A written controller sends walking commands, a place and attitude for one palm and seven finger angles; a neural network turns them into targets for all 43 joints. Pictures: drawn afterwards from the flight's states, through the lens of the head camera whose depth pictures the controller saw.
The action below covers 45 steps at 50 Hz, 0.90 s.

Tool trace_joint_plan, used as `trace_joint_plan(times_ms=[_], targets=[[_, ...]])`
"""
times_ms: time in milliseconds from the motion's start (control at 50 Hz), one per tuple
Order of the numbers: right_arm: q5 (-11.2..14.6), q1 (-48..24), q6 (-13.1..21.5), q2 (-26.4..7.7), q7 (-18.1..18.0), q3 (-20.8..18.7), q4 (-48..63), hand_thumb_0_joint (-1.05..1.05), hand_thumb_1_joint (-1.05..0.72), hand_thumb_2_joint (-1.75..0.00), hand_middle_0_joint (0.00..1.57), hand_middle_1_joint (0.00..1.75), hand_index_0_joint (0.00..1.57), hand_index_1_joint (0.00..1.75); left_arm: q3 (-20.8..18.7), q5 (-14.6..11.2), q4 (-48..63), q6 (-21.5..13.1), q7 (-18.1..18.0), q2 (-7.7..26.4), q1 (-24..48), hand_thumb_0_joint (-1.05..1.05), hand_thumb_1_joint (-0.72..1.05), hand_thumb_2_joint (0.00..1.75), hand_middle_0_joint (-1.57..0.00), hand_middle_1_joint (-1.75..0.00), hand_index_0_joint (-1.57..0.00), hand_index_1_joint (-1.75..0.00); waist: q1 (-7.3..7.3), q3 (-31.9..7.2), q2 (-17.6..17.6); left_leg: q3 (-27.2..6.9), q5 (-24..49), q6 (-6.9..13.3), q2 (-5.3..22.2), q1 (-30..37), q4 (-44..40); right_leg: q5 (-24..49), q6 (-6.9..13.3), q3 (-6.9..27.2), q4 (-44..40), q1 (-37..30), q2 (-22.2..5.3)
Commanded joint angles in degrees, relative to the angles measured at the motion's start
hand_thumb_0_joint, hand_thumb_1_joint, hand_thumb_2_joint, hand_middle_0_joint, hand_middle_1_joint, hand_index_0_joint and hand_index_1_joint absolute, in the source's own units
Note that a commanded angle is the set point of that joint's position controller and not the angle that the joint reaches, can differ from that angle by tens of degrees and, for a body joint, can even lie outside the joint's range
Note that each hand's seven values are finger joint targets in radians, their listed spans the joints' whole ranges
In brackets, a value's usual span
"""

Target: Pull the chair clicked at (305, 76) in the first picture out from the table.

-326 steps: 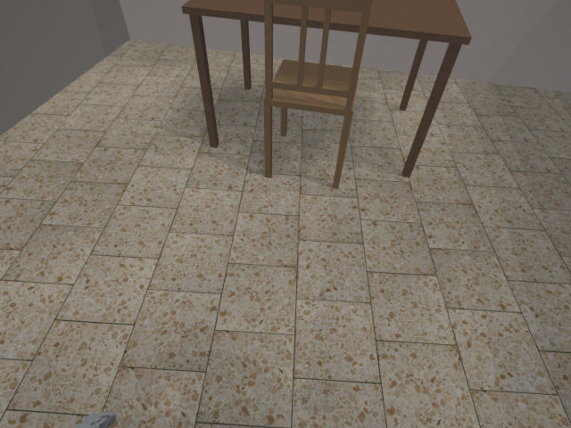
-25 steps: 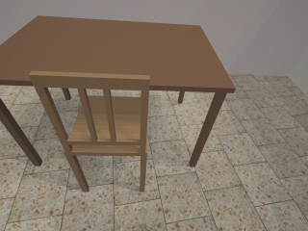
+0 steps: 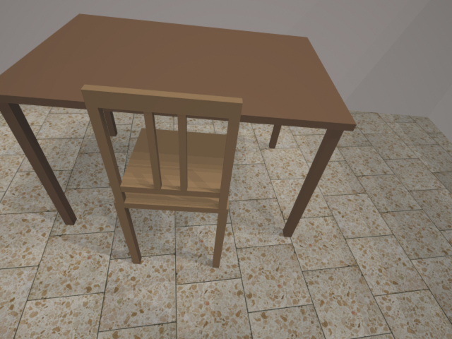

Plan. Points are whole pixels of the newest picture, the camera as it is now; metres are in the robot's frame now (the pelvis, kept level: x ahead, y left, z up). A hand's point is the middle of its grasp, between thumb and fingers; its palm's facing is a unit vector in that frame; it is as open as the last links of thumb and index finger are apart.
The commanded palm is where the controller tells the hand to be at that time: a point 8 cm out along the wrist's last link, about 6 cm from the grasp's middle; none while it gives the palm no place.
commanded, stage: come to a stop and stand still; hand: left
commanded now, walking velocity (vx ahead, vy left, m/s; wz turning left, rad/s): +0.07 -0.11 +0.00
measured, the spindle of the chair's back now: (153, 153) +0.61 +0.25 -0.07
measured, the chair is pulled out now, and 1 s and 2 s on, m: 0.00 0.00 0.00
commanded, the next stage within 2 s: look again from close up in 0.82 s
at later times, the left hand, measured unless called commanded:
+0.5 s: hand out of the picture +0.10 +0.15 -0.17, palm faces +0.01 -0.98 -0.19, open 7.2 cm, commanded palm none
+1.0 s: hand out of the picture +0.09 +0.15 -0.17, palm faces -0.03 -0.98 -0.22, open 7.3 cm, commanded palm none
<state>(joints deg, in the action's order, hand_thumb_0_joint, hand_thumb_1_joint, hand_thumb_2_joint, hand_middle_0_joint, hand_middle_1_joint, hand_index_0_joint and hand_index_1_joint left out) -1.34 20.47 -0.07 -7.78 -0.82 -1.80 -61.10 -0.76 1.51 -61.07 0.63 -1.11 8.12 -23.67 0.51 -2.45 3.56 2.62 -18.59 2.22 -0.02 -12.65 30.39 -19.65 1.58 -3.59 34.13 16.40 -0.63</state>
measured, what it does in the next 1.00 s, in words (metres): steps on the spot: right foot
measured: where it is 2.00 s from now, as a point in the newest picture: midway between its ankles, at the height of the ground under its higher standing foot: outside the picture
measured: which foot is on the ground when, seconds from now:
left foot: down 0.00-1.00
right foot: up 0.00-0.30, down 0.32-1.00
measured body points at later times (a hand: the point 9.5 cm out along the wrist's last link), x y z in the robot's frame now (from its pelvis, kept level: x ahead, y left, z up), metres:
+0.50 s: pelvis +0.05 -0.03 +0.00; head +0.06 -0.02 +0.45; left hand +0.10 +0.20 -0.16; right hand +0.01 -0.24 -0.16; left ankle +0.04 +0.08 -0.73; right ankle +0.03 -0.14 -0.73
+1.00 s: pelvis +0.06 -0.03 +0.01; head +0.09 -0.03 +0.45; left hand +0.09 +0.20 -0.15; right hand +0.11 -0.26 -0.15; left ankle +0.04 +0.08 -0.73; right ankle +0.03 -0.14 -0.73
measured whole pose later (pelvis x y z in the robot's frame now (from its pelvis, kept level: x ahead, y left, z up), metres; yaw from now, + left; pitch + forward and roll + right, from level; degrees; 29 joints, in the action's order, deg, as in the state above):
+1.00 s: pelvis +0.06 -0.03 +0.01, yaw -3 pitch +0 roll +1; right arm -0.5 9.9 -0.8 -9.2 -2.1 -0.9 -60.2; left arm 0.0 0.8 -59.8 0.5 -2.1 9.8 -14.3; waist 0.5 3.1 0.5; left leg 6.7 -17.2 0.6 1.0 -10.2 27.5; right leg -17.9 0.8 -1.6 29.8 11.8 -0.5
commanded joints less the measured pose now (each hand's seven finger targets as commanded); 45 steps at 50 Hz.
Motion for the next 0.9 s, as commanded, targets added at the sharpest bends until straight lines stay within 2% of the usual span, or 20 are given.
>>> trace_joint_plan(times_ms=[0,60,120,200,260,280,300,320,340,360,400,440,480,500,520,560,620,720,780,880], targets=[[-0.5,6.8,1.4,-9.7,-1.5,-1.2,0.6,0.00,-0.90,-0.90,0.20,0.30,0.20,0.30,-1.6,0.7,6.2,-0.6,0.5,4.2,5.0,0.00,0.90,0.90,-0.20,-0.30,-0.20,-0.30,-2.56,11.5,-14.5,-26.8,-19.1,10.2,19.5,-1.1,-24.6,-6.3,0.7,3.8,21.7,20.2,-1.6],[-0.1,1.3,2.7,-6.9,-1.3,-0.3,1.7,0.00,-0.90,-0.90,0.20,0.30,0.20,0.30,-1.6,0.3,5.4,-0.8,1.4,3.3,4.2,0.00,0.90,0.90,-0.20,-0.30,-0.20,-0.30,0.34,11.7,-8.2,-19.1,-12.1,9.0,16.3,-6.3,-24.9,0.8,0.1,4.3,25.4,16.6,-2.9],[-0.2,2.6,3.2,-6.9,-1.3,-0.1,0.8,0.00,-0.90,-0.90,0.20,0.30,0.20,0.30,-1.3,0.0,5.4,-0.9,1.8,2.1,5.4,0.00,0.90,0.90,-0.20,-0.30,-0.20,-0.30,-0.44,10.1,-8.8,-12.4,-4.4,8.0,13.6,-3.7,-22.9,2.5,-0.5,1.8,18.6,13.6,-3.1],[-0.6,4.9,2.6,-7.4,-1.2,-0.4,-0.3,0.00,-0.90,-0.90,0.20,0.30,0.20,0.30,-1.1,-0.3,6.8,-1.2,1.7,2.0,9.6,0.00,0.90,0.90,-0.20,-0.30,-0.20,-0.30,-2.29,8.8,-8.7,-11.6,-3.6,8.0,13.9,-3.3,-20.4,-1.1,-0.7,0.3,6.2,7.4,-2.0],[-0.2,5.3,2.1,-6.1,-1.1,0.1,-1.1,0.00,-0.90,-0.90,0.20,0.30,0.20,0.30,-1.2,-0.5,4.9,-2.0,0.9,3.1,5.7,0.00,0.90,0.90,-0.20,-0.30,-0.20,-0.30,-0.33,5.1,-3.4,-8.0,0.4,4.4,10.4,-6.6,-11.8,5.1,-1.1,0.3,-8.6,-6.7,-0.5],[0.1,5.5,2.3,-4.4,-1.0,0.7,-1.1,0.00,-0.90,-0.90,0.20,0.30,0.20,0.30,-1.4,-0.6,3.8,-2.4,0.4,4.5,2.9,0.00,0.90,0.90,-0.20,-0.30,-0.20,-0.30,0.69,2.5,0.0,-5.1,-0.3,2.4,7.5,-10.4,-7.2,6.5,0.1,6.4,-10.9,-14.0,-4.6],[0.4,4.9,2.5,-2.4,-0.8,1.3,-0.8,0.00,-0.90,-0.90,0.20,0.30,0.20,0.30,-1.6,-0.7,2.2,-2.7,0.0,7.0,0.0,0.00,0.90,0.90,-0.20,-0.30,-0.20,-0.30,1.48,1.7,6.1,0.3,-5.2,0.1,2.7,-14.9,-1.2,10.9,2.9,14.3,-12.5,-18.5,-11.3],[0.4,5.2,2.3,-2.0,-0.8,1.3,-0.4,0.00,-0.90,-0.90,0.20,0.30,0.20,0.30,-2.0,-1.0,1.7,-2.6,-0.1,9.5,-1.0,0.00,0.90,0.90,-0.20,-0.30,-0.20,-0.30,1.01,0.8,8.0,3.1,-9.3,-0.9,1.0,-15.6,3.9,13.0,6.4,18.5,-14.8,-17.9,-16.7],[0.3,4.1,2.1,-1.7,-0.6,1.2,0.0,0.00,-0.90,-0.90,0.20,0.30,0.20,0.30,-2.1,-0.8,1.7,-2.3,-0.1,10.3,-0.6,0.00,0.90,0.90,-0.20,-0.30,-0.20,-0.30,1.02,1.4,4.4,2.5,-10.8,-0.9,0.8,-13.3,8.5,17.3,8.2,18.2,-14.8,-14.7,-17.8],[0.4,3.4,1.5,-1.0,-0.9,1.2,-0.1,0.00,-0.90,-0.90,0.20,0.30,0.20,0.30,-1.9,-0.8,1.8,-2.7,-0.5,8.9,1.4,0.00,0.90,0.90,-0.20,-0.30,-0.20,-0.30,0.19,1.4,10.1,1.7,-12.6,-1.2,1.8,-13.4,11.9,21.3,8.5,18.3,-15.8,-13.3,-16.2],[0.5,3.5,1.4,-1.4,-0.9,1.4,-1.2,0.00,-0.90,-0.90,0.20,0.30,0.20,0.30,-1.1,-0.8,2.1,-2.8,-0.8,6.8,5.4,0.00,0.90,0.90,-0.20,-0.30,-0.20,-0.30,-1.33,3.5,8.6,0.5,-8.8,-1.3,3.1,-9.6,8.3,28.9,8.3,12.9,-13.8,-9.7,-13.8],[0.6,6.3,1.5,-0.8,-0.8,1.5,-3.2,0.00,-0.90,-0.90,0.20,0.30,0.20,0.30,-1.0,-1.2,2.6,-2.4,-0.7,6.0,7.9,0.00,0.90,0.90,-0.20,-0.30,-0.20,-0.30,-2.91,3.6,2.0,0.9,4.2,-1.7,2.3,0.6,-5.2,22.9,5.1,7.7,-9.6,-4.5,-9.3],[0.0,5.8,2.4,-4.2,-1.1,1.3,-3.5,0.00,-0.90,-0.90,0.20,0.30,0.20,0.30,-0.5,-1.5,3.1,-1.9,-0.5,3.5,7.0,0.00,0.90,0.90,-0.20,-0.30,-0.20,-0.30,-1.32,5.1,-11.0,-6.4,18.1,0.8,9.0,1.8,-9.4,11.2,1.1,3.3,-5.1,-0.9,-2.9],[0.0,3.7,2.2,-5.2,-1.2,1.3,-2.8,0.00,-0.90,-0.90,0.20,0.30,0.20,0.30,-0.3,-1.4,2.8,-1.9,-0.5,3.2,6.7,0.00,0.90,0.90,-0.20,-0.30,-0.20,-0.30,-0.50,5.4,-11.3,-7.6,20.3,2.4,11.1,-0.2,-10.3,7.5,0.1,1.8,-6.3,-3.1,-2.1],[0.2,1.1,1.9,-5.1,-1.1,1.3,-2.5,0.00,-0.90,-0.90,0.20,0.30,0.20,0.30,-0.3,-0.9,2.2,-1.8,-0.6,3.2,6.4,0.00,0.90,0.90,-0.20,-0.30,-0.20,-0.30,0.16,7.5,-11.1,-6.2,17.3,2.2,10.3,-2.5,-10.3,5.8,0.0,2.5,-8.2,-4.6,-2.1],[0.6,-0.5,2.2,-3.8,-1.3,1.8,-2.3,0.00,-0.90,-0.90,0.20,0.30,0.20,0.30,-0.2,-0.9,0.6,-2.1,-0.4,4.2,5.0,0.00,0.90,0.90,-0.20,-0.30,-0.20,-0.30,0.28,9.7,-10.7,-3.7,23.4,1.0,7.9,-1.2,-8.5,16.0,0.2,4.5,-9.6,-4.7,-3.7],[1.0,-0.2,2.0,-4.3,-2.1,1.7,-2.3,0.00,-0.90,-0.90,0.20,0.30,0.20,0.30,0.0,-1.4,-0.3,-2.5,-0.9,5.5,4.0,0.00,0.90,0.90,-0.20,-0.30,-0.20,-0.30,-0.65,3.6,-6.7,-2.3,36.4,-0.3,7.7,6.3,-5.6,33.6,0.2,5.3,-8.6,-7.2,-6.0],[1.1,-1.5,0.7,-7.6,-2.4,0.0,0.2,0.00,-0.90,-0.90,0.20,0.30,0.20,0.30,-0.9,-1.0,1.8,-1.8,-1.7,8.3,3.9,0.00,0.90,0.90,-0.20,-0.30,-0.20,-0.30,-0.91,-1.4,-3.2,-0.4,42.0,-0.4,8.0,9.5,-2.1,43.9,0.2,5.2,-3.7,-7.4,-7.3],[0.9,-2.8,0.2,-8.4,-2.3,-0.6,1.7,0.00,-0.90,-0.90,0.20,0.30,0.20,0.30,-1.1,-0.8,3.1,-1.3,-1.7,8.1,4.6,0.00,0.90,0.90,-0.20,-0.30,-0.20,-0.30,-1.00,-2.7,-3.3,-0.6,40.6,0.0,8.6,10.2,-1.7,38.2,0.3,5.3,-2.6,-5.8,-6.6],[0.9,-5.5,-0.1,-7.0,-1.7,-0.3,2.8,0.00,-0.90,-0.90,0.20,0.30,0.20,0.30,-0.6,-0.6,3.7,-1.2,-1.5,7.5,5.1,0.00,0.90,0.90,-0.20,-0.30,-0.20,-0.30,-0.72,-0.3,-1.8,-1.0,23.5,-0.4,7.2,6.3,-4.1,31.4,0.7,7.9,-6.8,-5.3,-7.1]])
